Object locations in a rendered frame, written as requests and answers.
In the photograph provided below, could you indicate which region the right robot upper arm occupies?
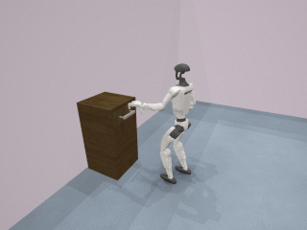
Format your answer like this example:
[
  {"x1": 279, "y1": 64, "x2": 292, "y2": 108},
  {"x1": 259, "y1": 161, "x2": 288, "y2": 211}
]
[{"x1": 188, "y1": 83, "x2": 196, "y2": 107}]

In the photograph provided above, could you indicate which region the left robot shin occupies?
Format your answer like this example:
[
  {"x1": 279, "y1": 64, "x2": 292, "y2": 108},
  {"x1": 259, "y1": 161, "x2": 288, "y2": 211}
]
[{"x1": 160, "y1": 151, "x2": 173, "y2": 179}]

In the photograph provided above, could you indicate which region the left robot hand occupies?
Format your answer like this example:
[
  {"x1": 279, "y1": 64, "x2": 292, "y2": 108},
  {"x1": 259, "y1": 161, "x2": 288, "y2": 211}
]
[{"x1": 128, "y1": 101, "x2": 143, "y2": 115}]

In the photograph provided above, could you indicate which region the left robot upper arm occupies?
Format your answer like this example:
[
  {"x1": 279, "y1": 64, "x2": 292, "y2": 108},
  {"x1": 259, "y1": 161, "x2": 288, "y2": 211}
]
[{"x1": 158, "y1": 86, "x2": 180, "y2": 111}]

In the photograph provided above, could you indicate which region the robot left forearm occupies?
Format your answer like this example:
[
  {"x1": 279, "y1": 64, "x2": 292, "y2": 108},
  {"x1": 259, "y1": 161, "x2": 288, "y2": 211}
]
[{"x1": 139, "y1": 103, "x2": 162, "y2": 111}]

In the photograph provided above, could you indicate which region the handle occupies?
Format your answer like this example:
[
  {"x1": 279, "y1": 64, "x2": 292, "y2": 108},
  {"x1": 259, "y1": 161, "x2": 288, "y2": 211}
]
[{"x1": 119, "y1": 110, "x2": 135, "y2": 120}]

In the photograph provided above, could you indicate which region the robot right foot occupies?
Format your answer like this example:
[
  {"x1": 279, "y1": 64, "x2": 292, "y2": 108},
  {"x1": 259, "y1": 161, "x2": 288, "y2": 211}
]
[{"x1": 175, "y1": 166, "x2": 191, "y2": 175}]

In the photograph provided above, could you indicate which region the cabinet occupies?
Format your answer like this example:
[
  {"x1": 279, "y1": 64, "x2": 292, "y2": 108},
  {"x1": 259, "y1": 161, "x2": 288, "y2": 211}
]
[{"x1": 77, "y1": 91, "x2": 138, "y2": 181}]

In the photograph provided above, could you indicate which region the drawer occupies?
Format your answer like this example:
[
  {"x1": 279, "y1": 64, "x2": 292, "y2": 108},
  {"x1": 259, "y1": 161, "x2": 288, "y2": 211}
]
[{"x1": 112, "y1": 105, "x2": 135, "y2": 127}]

